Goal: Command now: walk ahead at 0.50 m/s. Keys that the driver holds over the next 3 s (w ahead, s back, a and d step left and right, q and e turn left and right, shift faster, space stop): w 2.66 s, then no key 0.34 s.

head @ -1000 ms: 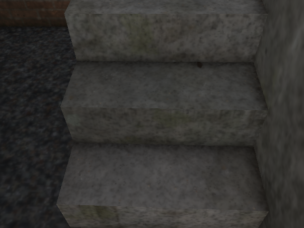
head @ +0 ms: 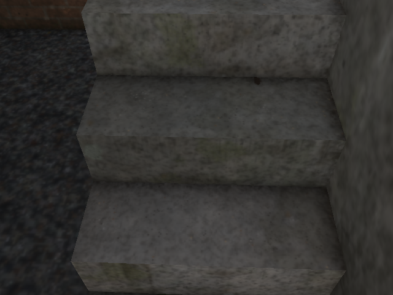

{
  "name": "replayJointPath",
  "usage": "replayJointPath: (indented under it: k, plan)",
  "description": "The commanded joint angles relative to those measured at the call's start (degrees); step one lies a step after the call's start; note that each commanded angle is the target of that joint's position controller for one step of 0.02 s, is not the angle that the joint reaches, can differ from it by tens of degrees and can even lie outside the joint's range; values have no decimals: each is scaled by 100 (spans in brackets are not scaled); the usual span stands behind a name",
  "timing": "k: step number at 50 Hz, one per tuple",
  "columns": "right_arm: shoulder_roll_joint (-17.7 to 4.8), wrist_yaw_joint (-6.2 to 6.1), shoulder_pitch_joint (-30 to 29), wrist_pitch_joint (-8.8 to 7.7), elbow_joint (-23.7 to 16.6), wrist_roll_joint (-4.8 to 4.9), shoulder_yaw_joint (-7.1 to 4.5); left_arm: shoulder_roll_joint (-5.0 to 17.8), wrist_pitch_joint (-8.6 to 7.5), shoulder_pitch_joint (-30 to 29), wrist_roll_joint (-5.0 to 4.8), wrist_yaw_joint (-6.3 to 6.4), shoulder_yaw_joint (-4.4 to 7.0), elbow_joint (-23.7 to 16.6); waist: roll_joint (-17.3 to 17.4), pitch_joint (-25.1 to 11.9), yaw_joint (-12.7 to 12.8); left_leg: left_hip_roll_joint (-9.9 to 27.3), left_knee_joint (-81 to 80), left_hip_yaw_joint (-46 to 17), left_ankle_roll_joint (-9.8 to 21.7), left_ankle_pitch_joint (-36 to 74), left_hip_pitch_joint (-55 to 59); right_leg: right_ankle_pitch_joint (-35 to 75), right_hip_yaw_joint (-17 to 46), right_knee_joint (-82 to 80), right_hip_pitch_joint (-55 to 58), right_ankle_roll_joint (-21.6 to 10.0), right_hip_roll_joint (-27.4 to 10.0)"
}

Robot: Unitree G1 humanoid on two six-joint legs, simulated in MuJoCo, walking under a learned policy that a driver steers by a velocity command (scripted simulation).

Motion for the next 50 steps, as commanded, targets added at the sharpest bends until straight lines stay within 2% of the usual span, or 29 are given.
replayJointPath:
  k: [1,2,4,6,9,11,13,14,16,18,19,21,24,26,28,29,31,33,34,36,38,40,41,42,43,45,47,49,50]
  plan:
    - [-504,-14,-37,-69,-309,-24,-106,375,-70,-52,6,10,84,-352,-124,-130,1,506,-30,-436,217,1493,-68,1799,766,17,102,134,-1054]
    - [-507,-13,52,-68,-276,25,-107,397,-68,78,-12,10,86,-298,-99,-287,-3,498,-112,-405,185,1364,2,1664,777,-81,174,166,-1046]
    - [-510,-14,-73,-70,-311,-26,-108,386,-66,-98,14,8,90,-362,-121,-35,-7,500,-53,-434,213,1474,-105,1735,762,-3,91,142,-1048]
    - [-506,-13,41,-69,-276,24,-106,393,-67,70,-11,9,87,-307,-99,-290,-5,500,-118,-408,189,1375,10,1652,776,-85,175,168,-1046]
    - [-516,-14,-89,-70,-312,-30,-109,382,-65,-108,14,7,90,-373,-134,-31,-9,503,-56,-437,218,1499,-99,1748,762,-6,92,145,-1048]
    - [-511,-11,38,-69,-269,23,-107,390,-68,70,-10,8,88,-311,-118,-294,-8,502,-124,-409,192,1365,15,1654,775,-93,177,173,-1047]
    - [-518,-11,-11,-68,-276,16,-108,404,-64,2,2,5,90,-326,-115,-175,-16,492,-146,-410,185,1347,-39,1599,777,-108,158,178,-1040]
    - [-519,-12,-93,-69,-308,-29,-108,381,-67,-109,14,6,90,-379,-144,-34,-12,501,-58,-437,220,1491,-96,1751,764,-10,91,149,-1048]
    - [-515,-9,34,-68,-265,23,-107,392,-70,71,-11,7,88,-316,-127,-296,-11,499,-124,-408,193,1354,18,1657,779,-97,176,177,-1048]
    - [-521,-10,-14,-66,-272,17,-107,406,-66,5,2,5,90,-330,-122,-177,-19,489,-146,-408,185,1334,-37,1602,781,-111,157,182,-1041]
    - [-522,-11,-96,-68,-304,-29,-108,383,-68,-106,14,6,90,-383,-149,-35,-14,499,-58,-436,219,1479,-95,1755,768,-13,91,152,-1049]
    - [-518,-8,32,-67,-260,23,-106,395,-72,76,-11,7,87,-320,-130,-296,-12,496,-123,-407,191,1342,18,1662,784,-99,174,180,-1049]
    - [-524,-10,-97,-67,-300,-28,-107,385,-70,-101,14,5,89,-386,-150,-35,-15,496,-57,-435,217,1468,-96,1759,773,-14,89,154,-1049]
    - [-520,-7,31,-66,-257,24,-105,397,-73,81,-11,6,87,-322,-131,-296,-13,494,-121,-406,189,1332,16,1667,789,-100,173,182,-1049]
    - [-525,-8,-17,-65,-265,18,-106,410,-69,15,1,4,89,-335,-124,-177,-21,484,-142,-406,181,1315,-39,1610,791,-114,154,186,-1041]
    - [-527,-9,-99,-66,-297,-28,-106,386,-71,-97,13,5,89,-388,-150,-35,-16,494,-55,-434,215,1461,-97,1765,777,-14,88,155,-1049]
    - [-522,-6,29,-66,-255,24,-105,398,-74,85,-12,6,87,-324,-131,-296,-13,492,-119,-405,187,1327,15,1673,793,-100,172,183,-1049]
    - [-524,-7,-95,-66,-293,-24,-105,387,-72,-92,13,4,89,-388,-147,-46,-17,492,-55,-432,212,1438,-96,1751,780,-15,89,156,-1049]
    - [-522,-8,10,-65,-260,19,-103,393,-73,60,-7,5,84,-335,-125,-277,-13,491,-121,-409,186,1348,5,1678,796,-95,166,181,-1047]
    - [-531,-8,-91,-66,-291,-25,-107,391,-72,-82,12,4,90,-387,-155,-38,-15,493,-54,-432,212,1443,-101,1770,780,-16,86,159,-1049]
    - [-525,-5,26,-65,-257,26,-104,396,-76,84,-12,5,86,-330,-125,-302,-14,488,-113,-404,185,1332,16,1680,799,-95,174,182,-1048]
    - [-527,-7,-96,-66,-293,-24,-104,387,-73,-91,13,3,88,-392,-148,-46,-17,491,-53,-432,210,1437,-96,1753,783,-12,86,156,-1047]
    - [-525,-7,8,-64,-259,18,-103,394,-74,61,-7,4,83,-338,-126,-278,-14,491,-118,-409,185,1348,5,1679,799,-93,164,181,-1046]
    - [-533,-7,-88,-66,-294,-20,-106,392,-74,-71,7,4,89,-388,-151,-60,-18,491,-43,-429,211,1445,-86,1770,784,-10,91,157,-1046]
    - [-528,-6,17,-65,-256,21,-103,398,-74,72,-9,4,85,-336,-130,-279,-12,490,-119,-407,183,1331,2,1675,800,-97,163,184,-1046]
    - [-534,-7,-95,-67,-295,-24,-105,389,-74,-86,11,2,88,-395,-148,-44,-17,491,-49,-432,211,1451,-98,1768,786,-11,86,157,-1046]
    - [-528,-5,23,-66,-259,25,-103,397,-76,82,-12,4,84,-335,-125,-302,-15,488,-111,-404,184,1337,18,1674,802,-92,168,181,-1045]
    - [-530,-6,-99,-67,-295,-25,-103,389,-74,-92,13,2,87,-396,-148,-48,-19,491,-51,-432,209,1443,-94,1748,786,-9,81,155,-1045]
    - [-528,-6,6,-65,-261,18,-102,395,-75,59,-8,3,82,-343,-126,-279,-15,491,-117,-409,183,1354,7,1673,802,-90,159,180,-1043]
